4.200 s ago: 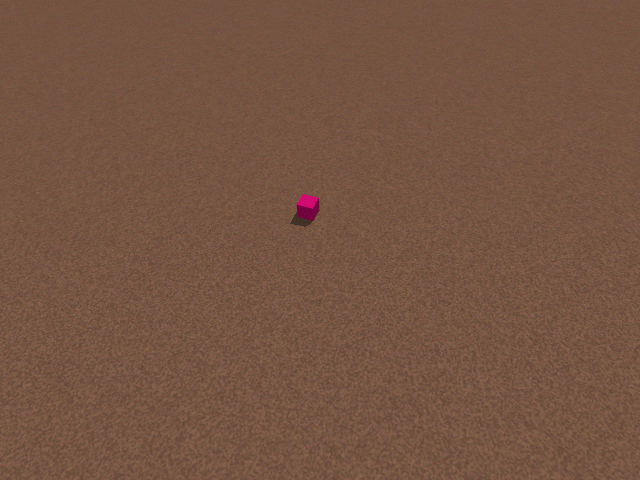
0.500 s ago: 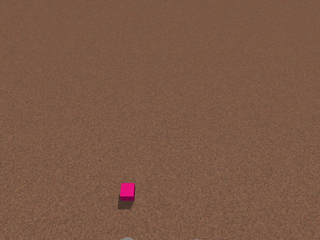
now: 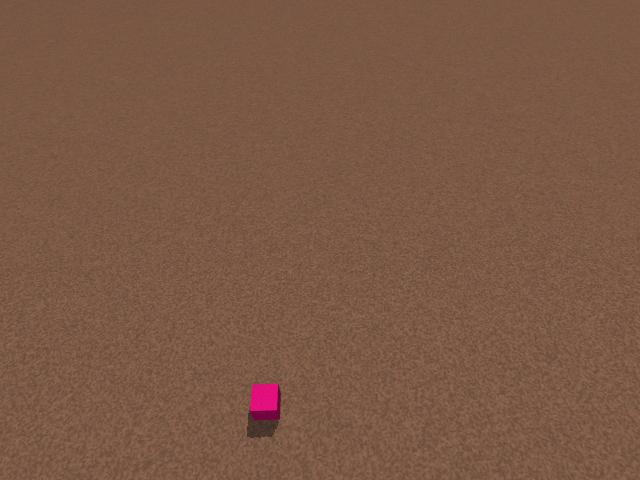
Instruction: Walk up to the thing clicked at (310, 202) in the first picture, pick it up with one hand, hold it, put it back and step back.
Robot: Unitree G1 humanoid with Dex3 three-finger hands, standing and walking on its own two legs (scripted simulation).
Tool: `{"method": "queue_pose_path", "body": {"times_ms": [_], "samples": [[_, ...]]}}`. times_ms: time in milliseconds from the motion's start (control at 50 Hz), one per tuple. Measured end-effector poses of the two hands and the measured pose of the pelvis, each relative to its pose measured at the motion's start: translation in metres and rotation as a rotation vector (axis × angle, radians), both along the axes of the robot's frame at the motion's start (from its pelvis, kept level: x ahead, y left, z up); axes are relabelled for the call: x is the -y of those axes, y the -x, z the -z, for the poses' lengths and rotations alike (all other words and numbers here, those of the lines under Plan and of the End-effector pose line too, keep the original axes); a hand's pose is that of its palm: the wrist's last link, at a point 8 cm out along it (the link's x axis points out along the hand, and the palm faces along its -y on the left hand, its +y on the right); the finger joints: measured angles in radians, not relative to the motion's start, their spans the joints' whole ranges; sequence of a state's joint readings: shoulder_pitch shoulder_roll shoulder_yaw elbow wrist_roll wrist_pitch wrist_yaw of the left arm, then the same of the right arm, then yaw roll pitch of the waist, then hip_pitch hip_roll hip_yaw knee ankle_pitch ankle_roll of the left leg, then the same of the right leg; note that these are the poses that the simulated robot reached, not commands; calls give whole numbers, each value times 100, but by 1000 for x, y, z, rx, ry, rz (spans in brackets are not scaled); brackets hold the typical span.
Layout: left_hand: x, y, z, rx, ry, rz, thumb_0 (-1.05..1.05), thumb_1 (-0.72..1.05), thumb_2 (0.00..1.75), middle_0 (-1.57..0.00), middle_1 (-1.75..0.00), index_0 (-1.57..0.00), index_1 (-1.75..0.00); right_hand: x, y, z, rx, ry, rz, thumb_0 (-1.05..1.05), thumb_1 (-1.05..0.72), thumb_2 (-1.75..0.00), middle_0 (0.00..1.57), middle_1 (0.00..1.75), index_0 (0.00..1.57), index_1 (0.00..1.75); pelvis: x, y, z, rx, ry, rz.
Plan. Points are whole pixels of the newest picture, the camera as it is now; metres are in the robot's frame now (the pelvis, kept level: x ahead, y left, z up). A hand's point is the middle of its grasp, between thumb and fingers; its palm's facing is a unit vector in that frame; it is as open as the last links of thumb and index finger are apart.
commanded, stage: walk up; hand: left
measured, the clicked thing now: (266, 402) +0.49 +0.22 -0.72
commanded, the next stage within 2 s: none
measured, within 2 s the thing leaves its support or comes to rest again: neither
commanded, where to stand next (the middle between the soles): +0.10 -0.02 m, yaw +0 degrees
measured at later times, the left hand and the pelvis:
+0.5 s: hand out of the picture +0.13 +0.25 -0.14, palm faces -0.02 -0.95 -0.31, open 7.4 cm; pelvis +0.02 +0.01 +0.01, yaw -1 degrees
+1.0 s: hand out of the picture +0.10 +0.26 -0.14, palm faces -0.01 -0.95 -0.31, open 7.4 cm; pelvis +0.02 +0.01 +0.02, yaw +0 degrees
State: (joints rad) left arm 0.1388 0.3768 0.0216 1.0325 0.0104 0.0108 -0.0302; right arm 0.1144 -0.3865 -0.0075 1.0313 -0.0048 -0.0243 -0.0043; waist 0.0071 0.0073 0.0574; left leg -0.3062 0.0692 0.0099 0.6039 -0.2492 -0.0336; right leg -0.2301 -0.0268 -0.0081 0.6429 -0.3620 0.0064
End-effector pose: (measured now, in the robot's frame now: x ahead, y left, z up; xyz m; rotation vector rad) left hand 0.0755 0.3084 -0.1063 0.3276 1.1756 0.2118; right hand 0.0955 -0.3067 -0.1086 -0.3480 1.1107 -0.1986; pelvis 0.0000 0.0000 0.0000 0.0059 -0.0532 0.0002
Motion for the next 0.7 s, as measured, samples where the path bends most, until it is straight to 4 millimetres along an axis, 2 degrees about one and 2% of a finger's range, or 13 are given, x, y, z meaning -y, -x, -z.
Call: {"method": "queue_pose_path", "body": {"times_ms": [180, 300, 500, 700], "samples": [[11, -14, -1, -19, 31, 9, 1, 90, 90, -20, -30, -20, -30, 5, 30, 0, -117, 4, 37, 0, -90, -90, 20, 30, 20, 30, 2, -10, -8, -14, -2, 2], [12, -28, 2, -21, 44, 9, 1, 90, 90, -20, -30, -20, -30, 4, 37, -3, -150, 19, 62, 0, -90, -90, 20, 30, 20, 30, -1, -16, -10, -14, 1, 5], [9, -44, 1, -5, 54, 13, 1, 90, 90, -20, -30, -20, -30, -2, 16, -10, -109, 25, 57, 0, -90, -90, 20, 30, 20, 30, -5, -20, -12, -14, 7, 9], [3, -39, -2, -13, 52, 2, 1, 90, 90, -20, -30, -20, -30, -12, -7, -15, -61, 12, 29, 0, -90, -90, 20, 30, 20, 30, -9, -22, -15, -13, 9, 9]]}}
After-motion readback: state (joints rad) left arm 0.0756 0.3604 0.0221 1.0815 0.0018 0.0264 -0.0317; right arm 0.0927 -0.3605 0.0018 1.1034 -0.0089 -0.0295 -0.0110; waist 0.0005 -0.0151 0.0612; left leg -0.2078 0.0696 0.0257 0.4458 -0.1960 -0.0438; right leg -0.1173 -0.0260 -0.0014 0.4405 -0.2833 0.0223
